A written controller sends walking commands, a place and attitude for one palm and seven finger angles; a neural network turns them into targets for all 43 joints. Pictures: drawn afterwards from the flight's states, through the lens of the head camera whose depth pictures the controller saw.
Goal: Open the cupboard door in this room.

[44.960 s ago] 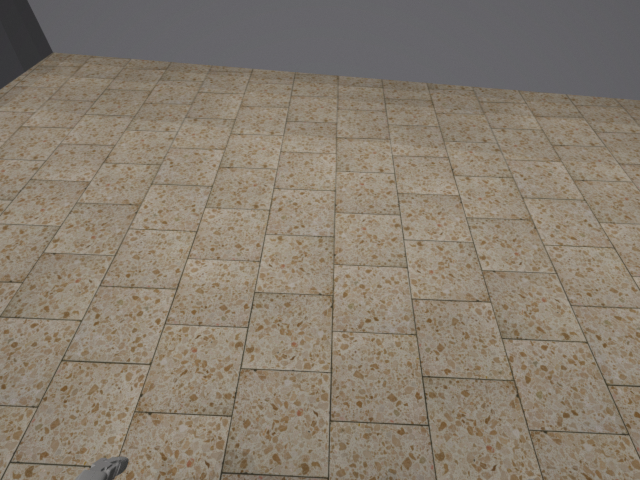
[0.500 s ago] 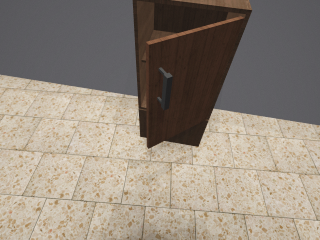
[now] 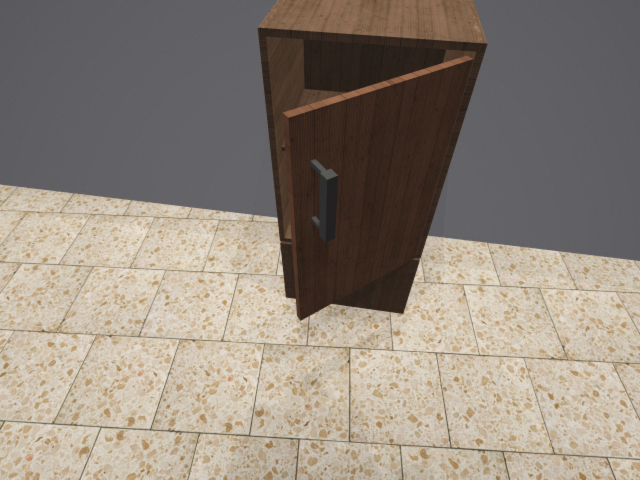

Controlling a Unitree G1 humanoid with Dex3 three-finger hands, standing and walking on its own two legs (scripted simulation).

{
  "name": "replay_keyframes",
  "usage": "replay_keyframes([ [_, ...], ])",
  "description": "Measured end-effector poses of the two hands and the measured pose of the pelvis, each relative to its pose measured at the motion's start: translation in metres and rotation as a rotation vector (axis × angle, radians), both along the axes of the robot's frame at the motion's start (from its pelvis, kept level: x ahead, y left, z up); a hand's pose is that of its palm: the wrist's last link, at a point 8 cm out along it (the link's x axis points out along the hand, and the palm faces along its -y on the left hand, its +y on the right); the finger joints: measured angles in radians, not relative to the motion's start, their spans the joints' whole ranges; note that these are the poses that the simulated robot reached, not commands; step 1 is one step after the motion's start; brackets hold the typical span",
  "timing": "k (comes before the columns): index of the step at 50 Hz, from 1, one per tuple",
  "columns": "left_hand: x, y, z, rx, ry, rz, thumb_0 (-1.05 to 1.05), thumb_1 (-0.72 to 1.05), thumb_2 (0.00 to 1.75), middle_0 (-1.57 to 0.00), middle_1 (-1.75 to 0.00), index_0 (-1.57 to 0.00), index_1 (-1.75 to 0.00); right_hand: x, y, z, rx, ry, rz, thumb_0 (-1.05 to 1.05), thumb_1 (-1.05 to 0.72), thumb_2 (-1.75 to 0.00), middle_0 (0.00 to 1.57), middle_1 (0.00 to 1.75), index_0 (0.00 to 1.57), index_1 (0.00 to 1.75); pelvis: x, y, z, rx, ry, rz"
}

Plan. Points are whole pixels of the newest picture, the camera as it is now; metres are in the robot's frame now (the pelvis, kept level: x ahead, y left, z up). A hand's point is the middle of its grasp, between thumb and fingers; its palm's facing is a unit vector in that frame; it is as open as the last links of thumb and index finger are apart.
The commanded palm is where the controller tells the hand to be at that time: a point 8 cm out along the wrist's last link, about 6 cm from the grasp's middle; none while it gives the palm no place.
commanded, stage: let the arm hang, fingers relaxed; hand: left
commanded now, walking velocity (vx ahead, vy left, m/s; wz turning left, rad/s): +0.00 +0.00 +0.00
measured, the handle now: (321, 201) +0.58 +0.03 +0.00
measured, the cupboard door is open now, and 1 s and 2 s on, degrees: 42 42 42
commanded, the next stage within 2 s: look to check the result in 0.18 s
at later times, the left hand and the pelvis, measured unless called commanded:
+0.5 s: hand out of the picture -0.01 +0.16 -0.17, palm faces +0.04 -0.98 -0.19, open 7.4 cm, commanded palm none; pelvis +0.01 +0.00 +0.00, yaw +0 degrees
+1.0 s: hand out of the picture +0.02 +0.16 -0.18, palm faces +0.03 -0.98 -0.19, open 7.4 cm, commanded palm none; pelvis +0.02 -0.01 +0.00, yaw -1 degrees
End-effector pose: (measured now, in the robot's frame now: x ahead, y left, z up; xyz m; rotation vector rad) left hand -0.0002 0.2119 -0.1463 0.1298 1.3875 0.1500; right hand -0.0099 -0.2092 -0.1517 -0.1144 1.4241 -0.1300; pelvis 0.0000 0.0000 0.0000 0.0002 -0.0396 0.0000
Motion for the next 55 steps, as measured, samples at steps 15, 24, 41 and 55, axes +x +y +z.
replay_keyframes([
  [15, -0.002, 0.003, 0.002, 0.010, 0.035, 0.016, 0.01, 0.91, 0.90, -0.20, -0.30, -0.20, -0.30, 0.009, -0.005, 0.002, -0.008, 0.010, 0.003, 0.00, -0.91, -0.90, 0.19, 0.30, 0.20, 0.30, 0.009, -0.004, 0.001, -0.002, 0.002, 0.002],
  [24, -0.011, 0.000, 0.002, 0.008, 0.069, 0.024, 0.01, 0.91, 0.90, -0.20, -0.30, -0.20, -0.30, 0.017, -0.009, 0.003, -0.015, 0.009, 0.011, 0.00, -0.92, -0.90, 0.19, 0.30, 0.20, 0.30, 0.013, -0.005, 0.002, -0.001, 0.001, 0.001],
  [41, 0.003, -0.003, 0.002, 0.004, 0.043, 0.017, 0.00, 0.91, 0.90, -0.20, -0.30, -0.20, -0.30, 0.029, -0.017, 0.005, -0.031, -0.008, 0.019, 0.00, -0.92, -0.90, 0.19, 0.30, 0.20, 0.30, 0.018, -0.008, 0.002, 0.000, 0.001, 0.002],
  [55, 0.019, 0.006, -0.002, 0.016, 0.057, -0.018, 0.00, 0.91, 0.90, -0.20, -0.30, -0.20, -0.30, 0.027, -0.024, 0.002, -0.056, -0.029, -0.062, 0.00, -0.91, -0.90, 0.20, 0.30, 0.20, 0.30, 0.017, -0.008, -0.003, -0.002, 0.012, -0.069],
])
